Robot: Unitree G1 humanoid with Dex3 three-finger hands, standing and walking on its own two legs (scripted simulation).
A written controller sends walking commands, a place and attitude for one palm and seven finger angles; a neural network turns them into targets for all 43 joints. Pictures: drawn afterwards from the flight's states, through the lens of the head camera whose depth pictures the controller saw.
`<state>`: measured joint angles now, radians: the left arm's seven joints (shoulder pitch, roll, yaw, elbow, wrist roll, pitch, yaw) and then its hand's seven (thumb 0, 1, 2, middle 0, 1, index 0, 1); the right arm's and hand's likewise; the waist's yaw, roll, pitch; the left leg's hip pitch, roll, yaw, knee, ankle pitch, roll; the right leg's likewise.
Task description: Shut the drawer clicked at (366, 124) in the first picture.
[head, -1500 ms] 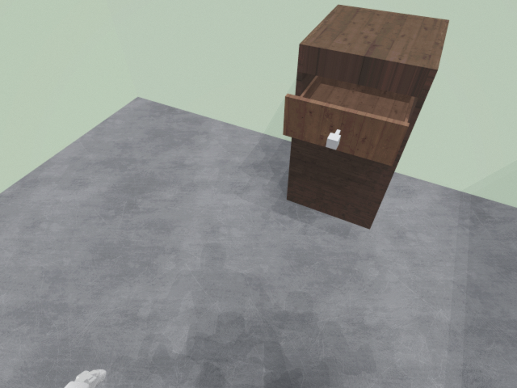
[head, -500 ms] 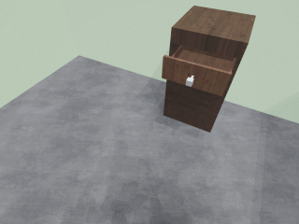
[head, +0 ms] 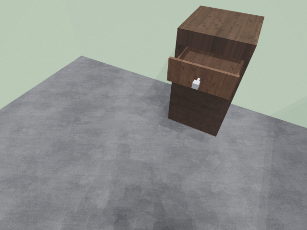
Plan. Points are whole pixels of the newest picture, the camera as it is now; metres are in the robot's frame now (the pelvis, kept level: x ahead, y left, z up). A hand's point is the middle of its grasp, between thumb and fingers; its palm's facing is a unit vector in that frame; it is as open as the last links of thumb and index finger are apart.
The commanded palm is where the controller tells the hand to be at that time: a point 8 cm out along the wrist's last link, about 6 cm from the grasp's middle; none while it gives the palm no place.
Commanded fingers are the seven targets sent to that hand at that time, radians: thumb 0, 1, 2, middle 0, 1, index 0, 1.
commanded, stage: walk to a spot facing it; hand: left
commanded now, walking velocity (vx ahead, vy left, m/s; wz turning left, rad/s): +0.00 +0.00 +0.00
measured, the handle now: (196, 82) +0.88 -0.19 -0.16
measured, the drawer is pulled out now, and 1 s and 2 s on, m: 0.17 0.17 0.17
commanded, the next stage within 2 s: turn to face it in 0.32 s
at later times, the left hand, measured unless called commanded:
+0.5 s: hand out of the picture +0.08 +0.15 -0.17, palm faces -0.09 -0.96 -0.26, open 7.4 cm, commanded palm none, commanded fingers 0.00 0.90 0.90 -0.20 -0.30 -0.20 -0.30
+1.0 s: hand (116, 217) +0.20 +0.14 -0.19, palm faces -0.27 -0.94 -0.20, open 7.4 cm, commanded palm none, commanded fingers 0.00 0.90 0.90 -0.20 -0.30 -0.20 -0.30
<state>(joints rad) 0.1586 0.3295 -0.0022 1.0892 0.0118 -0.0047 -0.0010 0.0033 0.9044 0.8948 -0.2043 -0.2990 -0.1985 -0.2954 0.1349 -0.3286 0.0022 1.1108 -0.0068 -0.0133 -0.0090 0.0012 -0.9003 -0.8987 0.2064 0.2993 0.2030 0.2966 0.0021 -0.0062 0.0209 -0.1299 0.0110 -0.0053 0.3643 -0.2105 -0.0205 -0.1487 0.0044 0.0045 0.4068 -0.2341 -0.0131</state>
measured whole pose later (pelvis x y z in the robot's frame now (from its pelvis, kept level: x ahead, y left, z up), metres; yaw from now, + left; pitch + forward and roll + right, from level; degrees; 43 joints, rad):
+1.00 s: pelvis +0.17 -0.05 -0.02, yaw -21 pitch +1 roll -1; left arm 0.41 0.17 0.04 1.01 0.03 -0.02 0.04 0.00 0.90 0.89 -0.20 -0.30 -0.20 -0.30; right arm 0.11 -0.16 -0.03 0.94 0.00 0.00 -0.02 0.00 -0.90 -0.90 0.20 0.30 0.20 0.30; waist 0.03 -0.02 0.02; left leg -0.40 -0.01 0.05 0.70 -0.29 -0.01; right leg -0.03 0.12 0.15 0.46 -0.42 -0.08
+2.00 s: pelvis +0.40 -0.20 -0.01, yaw -25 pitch +0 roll -1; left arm 0.21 0.15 0.04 1.04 0.01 -0.05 0.04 -0.04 0.94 0.90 -0.20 -0.30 -0.20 -0.29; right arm 0.24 -0.17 -0.05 1.04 -0.01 0.00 -0.04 0.00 -0.91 -0.90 0.20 0.30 0.20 0.30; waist -0.03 0.05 0.03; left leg -0.49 0.09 0.03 0.98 -0.34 -0.02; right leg -0.23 0.02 -0.17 0.46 -0.24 -0.08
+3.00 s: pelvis +0.35 -0.19 +0.01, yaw -26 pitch -1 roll +3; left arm 0.38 0.07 0.01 1.10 0.01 -0.02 0.03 0.00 0.91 0.90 -0.20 -0.30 -0.20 -0.29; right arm 0.40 -0.19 -0.06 1.14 -0.02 0.05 -0.01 0.00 -0.91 -0.90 0.20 0.30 0.20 0.30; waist -0.02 0.06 -0.02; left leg -0.42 0.02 0.03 0.83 -0.24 -0.03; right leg -0.04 -0.01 -0.06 0.31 -0.26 -0.05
